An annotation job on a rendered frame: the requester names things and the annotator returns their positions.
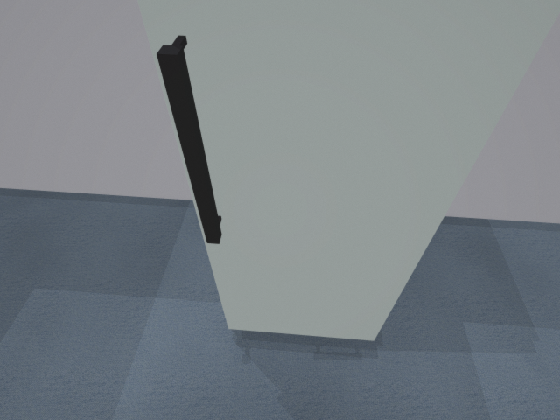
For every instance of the fridge door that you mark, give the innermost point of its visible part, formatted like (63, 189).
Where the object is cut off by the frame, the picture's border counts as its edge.
(337, 134)

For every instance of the handle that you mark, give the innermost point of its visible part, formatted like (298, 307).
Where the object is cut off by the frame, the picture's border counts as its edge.
(172, 61)

